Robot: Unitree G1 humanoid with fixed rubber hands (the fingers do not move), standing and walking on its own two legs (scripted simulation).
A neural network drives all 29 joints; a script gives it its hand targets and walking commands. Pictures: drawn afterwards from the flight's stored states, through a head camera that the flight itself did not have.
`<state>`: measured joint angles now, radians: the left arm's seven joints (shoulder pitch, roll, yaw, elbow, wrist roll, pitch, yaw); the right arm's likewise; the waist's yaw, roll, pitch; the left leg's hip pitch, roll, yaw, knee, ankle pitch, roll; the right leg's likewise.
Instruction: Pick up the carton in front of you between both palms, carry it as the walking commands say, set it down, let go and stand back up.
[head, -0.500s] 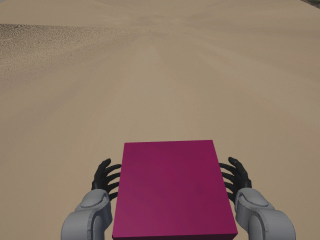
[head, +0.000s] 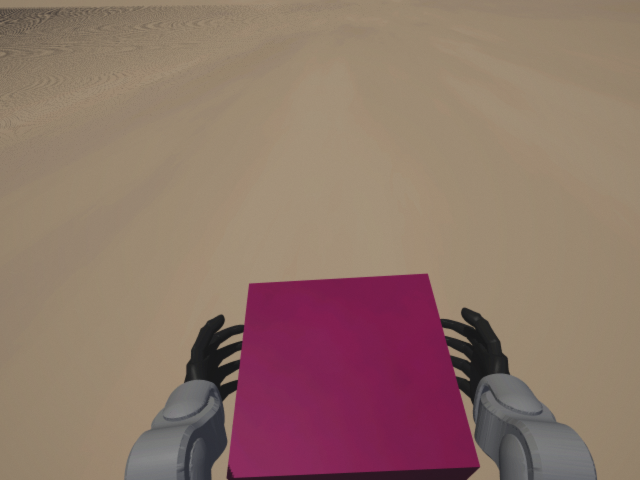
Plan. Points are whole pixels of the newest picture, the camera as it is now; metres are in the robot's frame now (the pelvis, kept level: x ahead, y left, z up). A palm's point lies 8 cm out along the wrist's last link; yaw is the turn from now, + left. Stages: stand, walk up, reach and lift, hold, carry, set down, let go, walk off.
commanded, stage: carry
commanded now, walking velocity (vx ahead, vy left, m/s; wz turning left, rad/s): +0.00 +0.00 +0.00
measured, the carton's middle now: (344, 403) +0.24 +0.00 -0.02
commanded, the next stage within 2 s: none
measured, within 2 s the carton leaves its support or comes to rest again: neither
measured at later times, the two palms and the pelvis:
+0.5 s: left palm (214, 268) +0.37 +0.16 +0.08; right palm (455, 266) +0.36 -0.14 +0.09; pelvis +0.14 +0.02 +0.00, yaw -2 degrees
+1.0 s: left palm (233, 272) +0.40 +0.15 +0.04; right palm (448, 270) +0.39 -0.14 +0.04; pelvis +0.12 +0.01 +0.00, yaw -2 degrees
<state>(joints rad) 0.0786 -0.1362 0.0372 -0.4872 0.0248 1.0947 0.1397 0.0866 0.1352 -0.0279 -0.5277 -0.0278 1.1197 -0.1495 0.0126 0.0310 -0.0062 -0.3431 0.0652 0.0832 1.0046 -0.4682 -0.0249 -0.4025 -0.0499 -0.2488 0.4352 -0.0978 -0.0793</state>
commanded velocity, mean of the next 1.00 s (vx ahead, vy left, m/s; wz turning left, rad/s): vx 0.00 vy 0.00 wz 0.00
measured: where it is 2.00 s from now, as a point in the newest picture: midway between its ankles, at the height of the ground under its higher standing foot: outside the picture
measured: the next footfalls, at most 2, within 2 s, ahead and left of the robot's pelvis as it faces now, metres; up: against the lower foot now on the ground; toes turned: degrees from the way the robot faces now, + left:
left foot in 0.14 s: +0.15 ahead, +0.13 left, +0.00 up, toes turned -19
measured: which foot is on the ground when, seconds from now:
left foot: up 0.00-0.12, down 0.14-1.00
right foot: down 0.00-1.00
